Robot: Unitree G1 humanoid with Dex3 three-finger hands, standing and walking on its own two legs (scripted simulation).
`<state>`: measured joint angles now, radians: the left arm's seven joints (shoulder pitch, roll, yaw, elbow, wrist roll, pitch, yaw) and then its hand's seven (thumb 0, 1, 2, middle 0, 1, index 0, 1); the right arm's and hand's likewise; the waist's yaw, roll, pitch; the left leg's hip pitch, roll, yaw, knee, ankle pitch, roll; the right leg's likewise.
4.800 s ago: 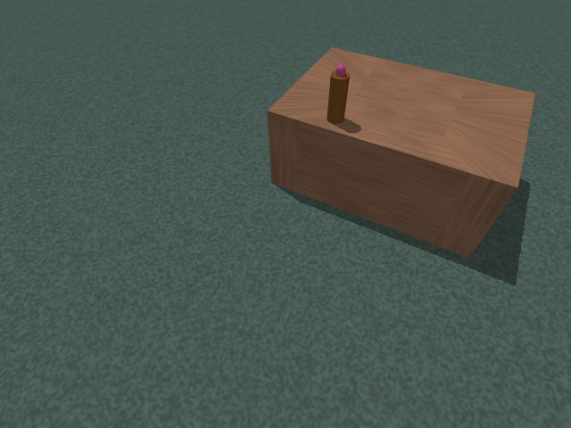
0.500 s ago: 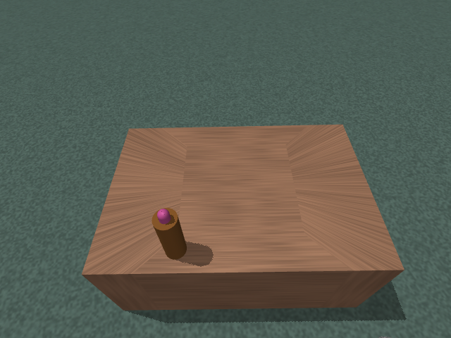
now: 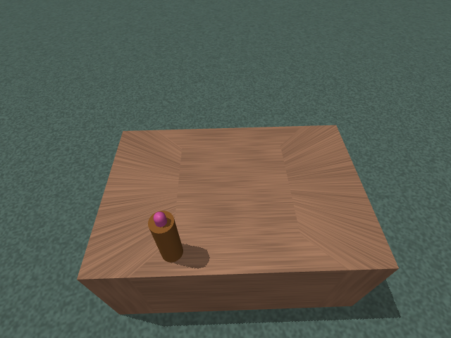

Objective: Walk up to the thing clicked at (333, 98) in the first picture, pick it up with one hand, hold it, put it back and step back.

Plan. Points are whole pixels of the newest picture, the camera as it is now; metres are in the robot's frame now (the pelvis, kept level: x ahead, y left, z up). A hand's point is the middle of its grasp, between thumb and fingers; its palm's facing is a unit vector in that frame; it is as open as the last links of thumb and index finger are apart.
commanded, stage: walk up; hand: left
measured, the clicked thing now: (166, 235) +0.43 +0.19 -0.25
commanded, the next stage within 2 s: stand in 0.42 s
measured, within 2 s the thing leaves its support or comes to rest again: neither
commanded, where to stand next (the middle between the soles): +0.05 -0.01 m, yaw +1 degrees
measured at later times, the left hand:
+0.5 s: hand out of the picture +0.08 +0.25 -0.16, palm faces +0.00 -0.95 -0.31, open 7.4 cm
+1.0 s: hand out of the picture +0.08 +0.25 -0.15, palm faces -0.02 -0.94 -0.35, open 7.4 cm
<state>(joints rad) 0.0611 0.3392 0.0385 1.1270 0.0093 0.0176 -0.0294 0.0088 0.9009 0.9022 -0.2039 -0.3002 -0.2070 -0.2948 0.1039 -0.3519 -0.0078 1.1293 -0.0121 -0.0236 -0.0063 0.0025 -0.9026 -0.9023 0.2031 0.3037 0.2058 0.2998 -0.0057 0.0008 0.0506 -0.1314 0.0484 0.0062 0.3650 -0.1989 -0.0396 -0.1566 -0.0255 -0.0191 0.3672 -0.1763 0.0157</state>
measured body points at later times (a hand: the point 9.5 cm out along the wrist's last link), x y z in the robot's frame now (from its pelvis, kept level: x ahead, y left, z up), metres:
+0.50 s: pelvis +0.00 +0.00 +0.00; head +0.01 +0.00 +0.45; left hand +0.08 +0.30 -0.13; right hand +0.08 -0.30 -0.13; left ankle +0.00 +0.14 -0.75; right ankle +0.02 -0.13 -0.75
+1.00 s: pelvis +0.00 +0.00 +0.00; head +0.01 -0.01 +0.45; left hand +0.08 +0.30 -0.13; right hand +0.07 -0.30 -0.14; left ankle +0.00 +0.14 -0.75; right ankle +0.02 -0.13 -0.75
